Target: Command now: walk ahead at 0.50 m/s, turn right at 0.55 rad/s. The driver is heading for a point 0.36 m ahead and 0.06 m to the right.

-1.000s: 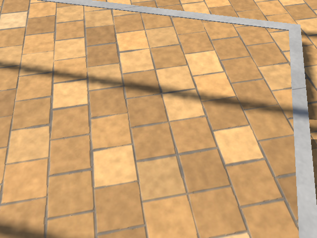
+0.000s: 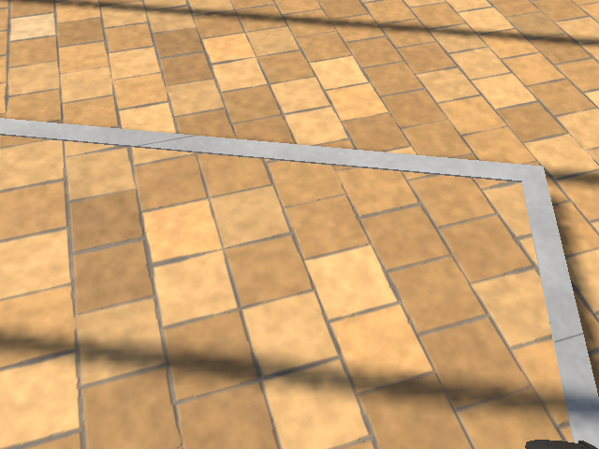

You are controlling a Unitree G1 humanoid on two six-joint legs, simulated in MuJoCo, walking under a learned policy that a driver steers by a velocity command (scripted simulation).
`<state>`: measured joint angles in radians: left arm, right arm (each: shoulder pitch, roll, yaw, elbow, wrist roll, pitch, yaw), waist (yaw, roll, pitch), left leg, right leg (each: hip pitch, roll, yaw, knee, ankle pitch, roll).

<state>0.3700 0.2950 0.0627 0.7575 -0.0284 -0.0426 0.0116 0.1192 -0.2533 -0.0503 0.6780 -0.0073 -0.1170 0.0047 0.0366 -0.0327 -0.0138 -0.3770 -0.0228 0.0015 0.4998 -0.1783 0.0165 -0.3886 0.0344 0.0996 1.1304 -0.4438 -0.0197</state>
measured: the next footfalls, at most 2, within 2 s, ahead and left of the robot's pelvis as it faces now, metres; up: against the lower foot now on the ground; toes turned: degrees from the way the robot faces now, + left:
right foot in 0.38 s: +0.34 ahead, -0.19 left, +0.00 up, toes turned -16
left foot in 0.76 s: +0.40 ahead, +0.05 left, +0.00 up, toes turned -15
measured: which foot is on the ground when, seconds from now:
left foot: down 0.00-0.40, up 0.42-0.74, down 0.76-1.00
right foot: up 0.00-0.36, down 0.38-1.00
